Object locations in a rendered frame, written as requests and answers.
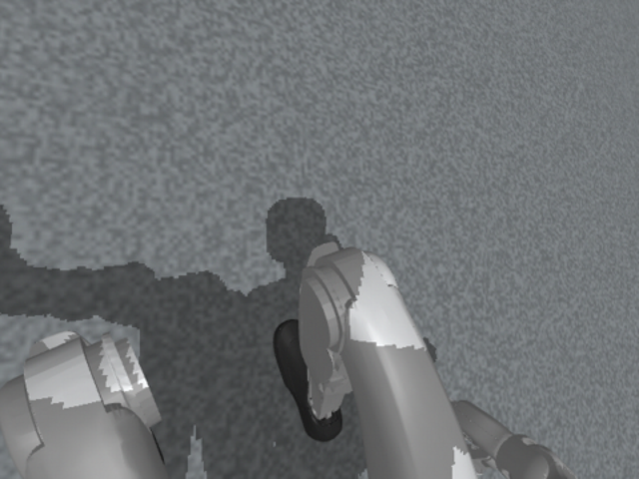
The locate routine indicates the right robot hand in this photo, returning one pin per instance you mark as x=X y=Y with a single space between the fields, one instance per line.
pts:
x=483 y=431

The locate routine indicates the right robot foot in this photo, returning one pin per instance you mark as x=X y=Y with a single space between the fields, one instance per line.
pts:
x=294 y=372

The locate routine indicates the right robot arm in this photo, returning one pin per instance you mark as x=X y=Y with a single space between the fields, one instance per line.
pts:
x=520 y=457

